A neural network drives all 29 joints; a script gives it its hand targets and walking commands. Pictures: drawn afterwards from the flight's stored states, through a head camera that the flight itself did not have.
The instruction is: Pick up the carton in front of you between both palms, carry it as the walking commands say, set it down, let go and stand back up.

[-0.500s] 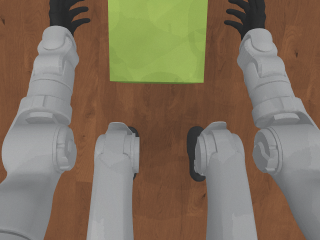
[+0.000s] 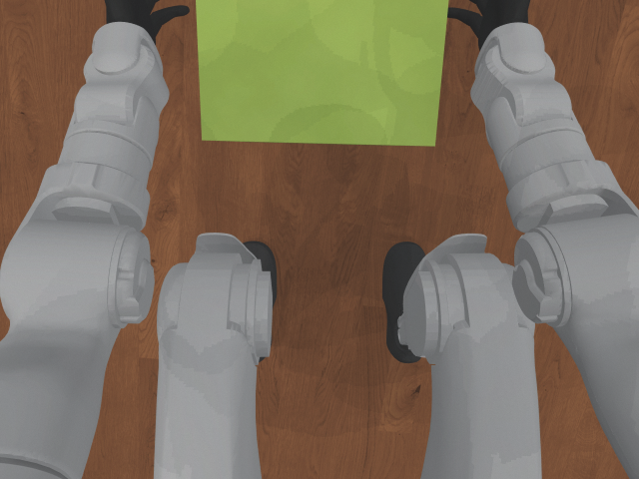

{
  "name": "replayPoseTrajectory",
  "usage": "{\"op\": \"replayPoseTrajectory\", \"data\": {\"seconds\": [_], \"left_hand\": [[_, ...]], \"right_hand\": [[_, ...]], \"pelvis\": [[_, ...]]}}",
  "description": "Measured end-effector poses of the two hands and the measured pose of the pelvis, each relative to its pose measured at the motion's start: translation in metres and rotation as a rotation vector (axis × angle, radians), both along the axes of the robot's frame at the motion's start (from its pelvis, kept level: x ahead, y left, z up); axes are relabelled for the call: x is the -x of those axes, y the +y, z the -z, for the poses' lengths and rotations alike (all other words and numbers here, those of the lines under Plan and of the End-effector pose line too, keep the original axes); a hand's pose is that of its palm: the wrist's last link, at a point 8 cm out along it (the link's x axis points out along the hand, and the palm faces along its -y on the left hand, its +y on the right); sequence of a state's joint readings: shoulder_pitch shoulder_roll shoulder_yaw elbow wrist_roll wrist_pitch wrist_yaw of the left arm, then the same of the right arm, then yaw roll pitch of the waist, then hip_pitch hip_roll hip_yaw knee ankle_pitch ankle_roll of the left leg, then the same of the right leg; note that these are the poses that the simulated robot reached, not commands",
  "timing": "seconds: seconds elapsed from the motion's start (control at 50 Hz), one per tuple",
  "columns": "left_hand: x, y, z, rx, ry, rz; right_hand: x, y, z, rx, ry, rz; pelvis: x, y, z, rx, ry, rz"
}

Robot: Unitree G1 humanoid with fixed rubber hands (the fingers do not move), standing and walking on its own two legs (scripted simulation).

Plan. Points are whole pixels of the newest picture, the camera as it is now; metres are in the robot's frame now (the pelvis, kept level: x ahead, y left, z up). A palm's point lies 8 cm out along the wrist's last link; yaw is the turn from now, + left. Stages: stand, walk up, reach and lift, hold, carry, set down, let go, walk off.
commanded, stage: reach and lift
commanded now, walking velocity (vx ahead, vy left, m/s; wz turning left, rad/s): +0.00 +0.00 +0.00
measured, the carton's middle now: (319, 54) +0.51 +0.03 -0.25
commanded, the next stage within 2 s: none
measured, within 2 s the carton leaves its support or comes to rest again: leaves its support in 0.50 s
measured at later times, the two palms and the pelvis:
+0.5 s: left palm (166, 14) +0.52 +0.17 -0.17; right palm (481, 17) +0.53 -0.13 -0.17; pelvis +0.00 +0.00 +0.00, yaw +0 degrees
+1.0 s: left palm out of the picture +0.48 +0.17 +0.01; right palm out of the picture +0.49 -0.13 +0.01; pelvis +0.00 +0.00 +0.08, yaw +0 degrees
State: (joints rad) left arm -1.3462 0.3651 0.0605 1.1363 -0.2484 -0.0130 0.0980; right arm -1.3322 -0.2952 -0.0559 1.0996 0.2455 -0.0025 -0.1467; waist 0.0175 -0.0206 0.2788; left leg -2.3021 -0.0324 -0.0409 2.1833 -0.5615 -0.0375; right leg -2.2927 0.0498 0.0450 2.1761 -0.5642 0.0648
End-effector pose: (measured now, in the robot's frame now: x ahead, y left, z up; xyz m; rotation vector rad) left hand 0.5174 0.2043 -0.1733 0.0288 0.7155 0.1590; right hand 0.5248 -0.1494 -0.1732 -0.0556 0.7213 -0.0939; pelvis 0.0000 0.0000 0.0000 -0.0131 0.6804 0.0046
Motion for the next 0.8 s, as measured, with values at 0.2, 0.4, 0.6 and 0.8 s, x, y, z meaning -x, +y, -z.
{"op": "replayPoseTrajectory", "data": {"seconds": [0.2, 0.4, 0.6, 0.8], "left_hand": [[0.003, -0.015, 0.002, 0.012, 0.015, 0.033], [-0.003, -0.03, 0.0, 0.015, 0.026, 0.028], [-0.007, -0.035, -0.02, 0.027, 0.015, 0.022], [0.015, -0.034, -0.103, 0.055, -0.042, -0.012]], "right_hand": [[0.001, 0.011, -0.002, -0.018, 0.003, -0.018], [-0.002, 0.023, -0.002, -0.011, 0.005, 0.027], [-0.003, 0.018, -0.018, -0.031, -0.006, 0.047], [0.016, 0.019, -0.105, -0.053, -0.061, 0.069]], "pelvis": [[0.003, 0.0, -0.007, 0.004, 0.016, -0.002], [0.006, 0.0, -0.004, -0.004, 0.0, 0.0], [0.002, -0.002, 0.005, -0.008, -0.028, 0.001], [0.004, -0.004, -0.026, -0.005, 0.009, 0.0]]}}
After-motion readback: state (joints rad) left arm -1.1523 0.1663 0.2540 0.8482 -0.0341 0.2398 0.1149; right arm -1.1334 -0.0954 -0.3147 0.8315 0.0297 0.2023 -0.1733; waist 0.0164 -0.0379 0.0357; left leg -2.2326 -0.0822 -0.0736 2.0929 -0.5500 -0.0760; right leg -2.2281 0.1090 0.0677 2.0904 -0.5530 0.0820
